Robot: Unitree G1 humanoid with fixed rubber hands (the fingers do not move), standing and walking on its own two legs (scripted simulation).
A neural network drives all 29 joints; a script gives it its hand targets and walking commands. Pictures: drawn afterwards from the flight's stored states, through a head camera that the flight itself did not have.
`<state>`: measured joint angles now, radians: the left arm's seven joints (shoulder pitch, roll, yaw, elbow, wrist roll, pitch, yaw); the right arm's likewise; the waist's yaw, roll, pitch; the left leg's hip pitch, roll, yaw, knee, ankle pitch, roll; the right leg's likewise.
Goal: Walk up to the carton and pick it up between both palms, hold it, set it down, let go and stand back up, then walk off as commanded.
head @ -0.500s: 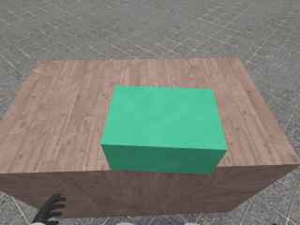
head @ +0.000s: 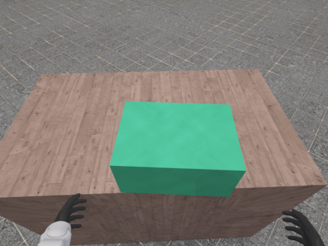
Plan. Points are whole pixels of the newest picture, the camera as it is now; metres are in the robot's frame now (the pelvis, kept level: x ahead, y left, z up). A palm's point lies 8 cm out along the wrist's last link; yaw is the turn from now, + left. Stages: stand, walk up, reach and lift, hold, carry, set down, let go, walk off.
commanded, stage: reach and lift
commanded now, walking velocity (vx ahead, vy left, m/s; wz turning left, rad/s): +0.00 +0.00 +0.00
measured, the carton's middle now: (175, 147) +0.37 +0.01 +0.00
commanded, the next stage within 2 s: none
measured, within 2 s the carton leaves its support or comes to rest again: neither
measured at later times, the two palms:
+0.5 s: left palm (55, 229) +0.15 +0.27 -0.01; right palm (318, 234) +0.16 -0.29 +0.01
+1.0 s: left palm (54, 203) +0.19 +0.27 +0.03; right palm (308, 209) +0.20 -0.27 +0.05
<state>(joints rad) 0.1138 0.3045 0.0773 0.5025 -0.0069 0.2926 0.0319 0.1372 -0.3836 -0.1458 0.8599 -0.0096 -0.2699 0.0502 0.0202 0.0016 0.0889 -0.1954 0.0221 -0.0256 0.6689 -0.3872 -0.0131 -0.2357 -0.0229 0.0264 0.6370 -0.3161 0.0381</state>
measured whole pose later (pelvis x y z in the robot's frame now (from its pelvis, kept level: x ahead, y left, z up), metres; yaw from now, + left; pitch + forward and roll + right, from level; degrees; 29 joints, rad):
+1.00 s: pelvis -0.01 +0.00 +0.02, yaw +0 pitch -5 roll -1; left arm 0.22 0.31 0.07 0.24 -0.26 -0.05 0.03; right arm 0.23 -0.34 -0.12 0.23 0.14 -0.06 0.07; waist 0.02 0.01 0.06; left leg -0.10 0.03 -0.03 0.45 -0.26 -0.01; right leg -0.12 -0.02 0.03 0.37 -0.16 0.04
